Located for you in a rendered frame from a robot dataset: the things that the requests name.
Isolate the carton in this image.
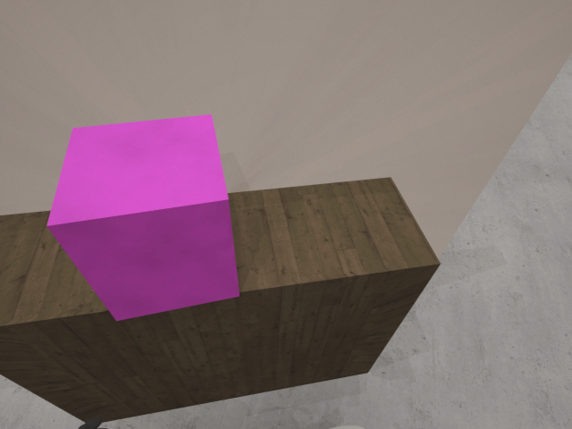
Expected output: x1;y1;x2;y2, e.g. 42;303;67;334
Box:
47;114;240;321

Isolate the pedestal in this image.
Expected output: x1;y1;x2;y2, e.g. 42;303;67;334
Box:
0;177;441;423

